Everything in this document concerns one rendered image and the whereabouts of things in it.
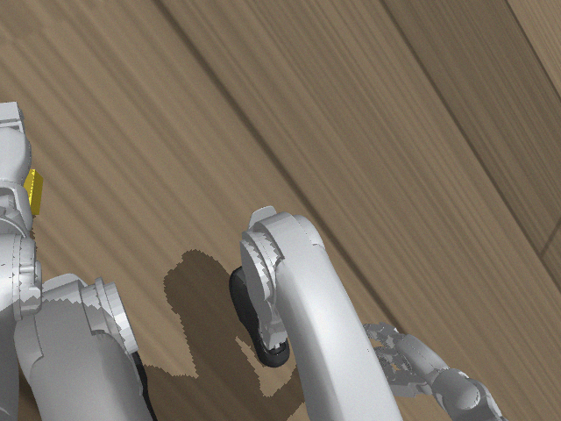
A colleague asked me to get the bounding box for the right robot arm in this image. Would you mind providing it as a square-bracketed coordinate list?
[431, 368, 508, 421]

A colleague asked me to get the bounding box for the left robot foot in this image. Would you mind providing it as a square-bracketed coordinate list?
[131, 351, 158, 421]

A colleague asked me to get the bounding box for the right robot foot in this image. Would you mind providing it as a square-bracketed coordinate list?
[229, 267, 289, 367]

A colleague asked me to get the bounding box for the left robot arm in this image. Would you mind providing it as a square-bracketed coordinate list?
[0, 181, 42, 421]

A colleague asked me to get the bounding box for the right robot hand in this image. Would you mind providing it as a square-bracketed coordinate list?
[363, 322, 449, 398]

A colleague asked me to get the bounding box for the left robot hand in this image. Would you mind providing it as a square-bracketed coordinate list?
[0, 102, 32, 187]

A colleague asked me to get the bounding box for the cube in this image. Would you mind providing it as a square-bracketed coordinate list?
[24, 169, 44, 215]

